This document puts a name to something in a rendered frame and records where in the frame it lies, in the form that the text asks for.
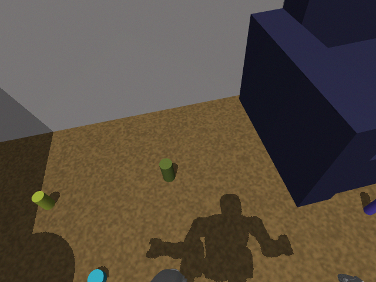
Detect sofa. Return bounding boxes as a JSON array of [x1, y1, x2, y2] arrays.
[[239, 0, 376, 207]]

